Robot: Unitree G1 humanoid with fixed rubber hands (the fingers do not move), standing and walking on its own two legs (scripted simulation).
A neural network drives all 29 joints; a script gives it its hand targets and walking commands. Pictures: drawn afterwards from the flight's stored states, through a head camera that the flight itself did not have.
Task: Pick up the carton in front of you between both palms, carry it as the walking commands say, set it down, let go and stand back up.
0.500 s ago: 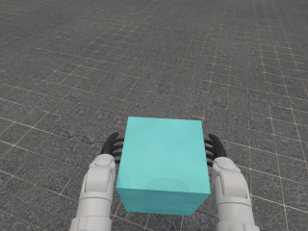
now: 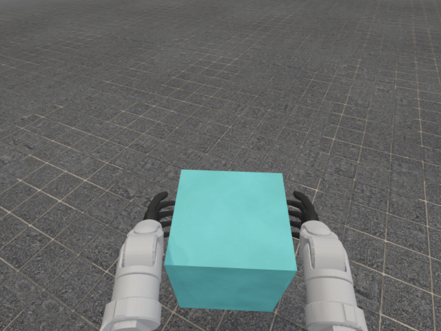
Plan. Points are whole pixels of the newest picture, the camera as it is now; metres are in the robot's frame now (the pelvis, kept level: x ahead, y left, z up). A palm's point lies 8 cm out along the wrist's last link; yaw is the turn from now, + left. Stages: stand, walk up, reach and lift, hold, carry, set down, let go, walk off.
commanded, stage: hold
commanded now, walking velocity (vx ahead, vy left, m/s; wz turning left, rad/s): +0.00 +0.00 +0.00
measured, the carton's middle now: (228, 243) +0.31 +0.00 -0.04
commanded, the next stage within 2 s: set down in 0.26 s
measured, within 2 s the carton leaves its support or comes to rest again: neither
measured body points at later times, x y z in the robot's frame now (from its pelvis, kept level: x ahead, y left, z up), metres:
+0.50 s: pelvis +0.01 +0.00 +0.00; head -0.01 -0.01 +0.45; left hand +0.34 +0.14 +0.03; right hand +0.33 -0.16 +0.03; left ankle +0.02 +0.13 -0.74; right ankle +0.05 -0.11 -0.74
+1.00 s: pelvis -0.02 +0.02 -0.09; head +0.21 +0.02 +0.30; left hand +0.40 +0.13 -0.17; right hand +0.38 -0.17 -0.17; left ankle +0.02 +0.13 -0.74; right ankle +0.05 -0.12 -0.74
